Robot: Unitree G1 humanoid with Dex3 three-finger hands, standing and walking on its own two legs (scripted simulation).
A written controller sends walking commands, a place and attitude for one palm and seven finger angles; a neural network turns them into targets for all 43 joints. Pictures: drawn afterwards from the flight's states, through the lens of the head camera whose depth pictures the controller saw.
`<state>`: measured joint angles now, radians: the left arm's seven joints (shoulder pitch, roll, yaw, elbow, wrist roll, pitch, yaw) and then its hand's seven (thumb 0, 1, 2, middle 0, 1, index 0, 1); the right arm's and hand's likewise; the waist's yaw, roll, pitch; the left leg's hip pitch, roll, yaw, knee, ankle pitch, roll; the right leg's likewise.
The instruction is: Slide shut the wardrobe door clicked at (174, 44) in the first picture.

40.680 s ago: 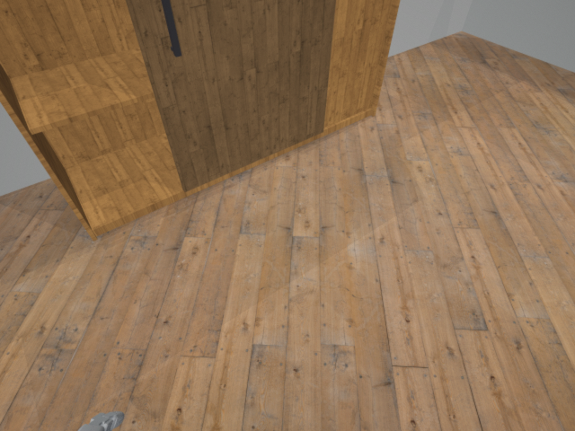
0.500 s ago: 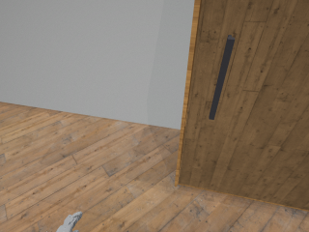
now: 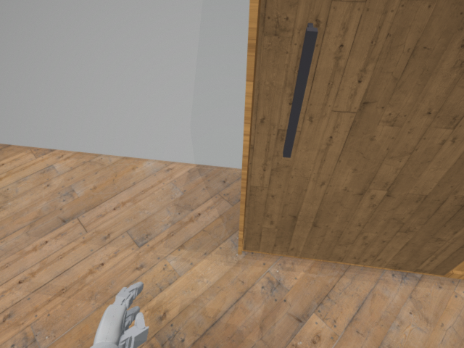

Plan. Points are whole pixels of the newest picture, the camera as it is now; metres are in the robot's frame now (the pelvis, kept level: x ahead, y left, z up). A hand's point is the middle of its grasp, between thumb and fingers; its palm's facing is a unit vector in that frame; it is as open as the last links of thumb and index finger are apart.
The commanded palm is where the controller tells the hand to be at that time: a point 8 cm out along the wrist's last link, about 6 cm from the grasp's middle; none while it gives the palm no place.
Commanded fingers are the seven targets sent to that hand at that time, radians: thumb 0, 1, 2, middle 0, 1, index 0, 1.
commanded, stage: stop stepping back and stand still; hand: right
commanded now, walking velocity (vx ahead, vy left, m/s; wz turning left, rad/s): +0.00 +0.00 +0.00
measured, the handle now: (296, 99) +0.64 -0.12 +0.11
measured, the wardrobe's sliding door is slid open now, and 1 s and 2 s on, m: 0.00 0.00 0.00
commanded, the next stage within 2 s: let the arm hang, fingers relaxed in 0.34 s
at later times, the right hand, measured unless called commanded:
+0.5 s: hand (445, 263) +0.23 -0.28 +0.11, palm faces +0.31 +0.83 -0.46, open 7.4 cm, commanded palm none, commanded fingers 0.00 -0.90 -0.90 0.20 0.30 0.20 0.30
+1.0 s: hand out of the picture -0.07 -0.21 -0.16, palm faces +0.00 +0.98 -0.21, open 7.2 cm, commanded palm none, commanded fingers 0.00 -0.90 -0.90 0.20 0.30 0.20 0.30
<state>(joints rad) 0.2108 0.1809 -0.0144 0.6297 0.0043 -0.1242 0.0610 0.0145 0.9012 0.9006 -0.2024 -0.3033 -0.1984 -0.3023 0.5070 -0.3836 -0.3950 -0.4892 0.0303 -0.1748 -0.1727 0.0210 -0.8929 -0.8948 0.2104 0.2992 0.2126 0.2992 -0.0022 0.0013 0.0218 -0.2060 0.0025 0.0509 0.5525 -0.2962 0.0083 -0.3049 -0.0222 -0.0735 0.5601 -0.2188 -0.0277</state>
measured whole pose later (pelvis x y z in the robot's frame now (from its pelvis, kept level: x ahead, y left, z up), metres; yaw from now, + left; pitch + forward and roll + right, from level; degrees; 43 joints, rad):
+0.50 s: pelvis +0.02 -0.02 +0.00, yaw +0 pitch +0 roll +2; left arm 0.18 0.26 0.01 0.69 -0.01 -0.10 0.00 0.01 0.90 0.90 -0.20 -0.30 -0.20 -0.30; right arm 0.43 -0.42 -0.27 -0.22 0.01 -0.15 -0.10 0.01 -0.90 -0.90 0.21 0.30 0.21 0.30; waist -0.02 -0.03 -0.04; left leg -0.21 0.01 0.04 0.49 -0.29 -0.02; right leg -0.33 -0.02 -0.08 0.56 -0.23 -0.05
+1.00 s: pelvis +0.00 -0.03 +0.01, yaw +0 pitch +0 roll +1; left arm 0.31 0.17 0.02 1.10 0.02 0.05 0.01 0.01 0.90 0.90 -0.20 -0.30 -0.20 -0.30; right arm 0.37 -0.19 0.01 1.16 -0.02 0.02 -0.03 0.01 -0.94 -0.89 0.20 0.30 0.20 0.30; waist 0.00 -0.01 0.08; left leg -0.18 0.03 0.05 0.40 -0.22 -0.03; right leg -0.29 0.01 -0.08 0.44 -0.15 -0.07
